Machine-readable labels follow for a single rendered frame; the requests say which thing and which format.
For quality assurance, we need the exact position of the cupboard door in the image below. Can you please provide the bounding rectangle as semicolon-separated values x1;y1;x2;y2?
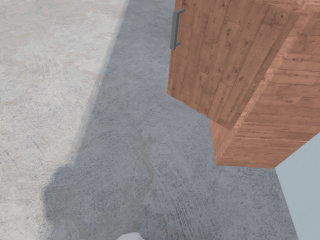
167;0;301;131

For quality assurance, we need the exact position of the handle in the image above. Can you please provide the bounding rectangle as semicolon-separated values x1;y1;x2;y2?
170;8;185;50

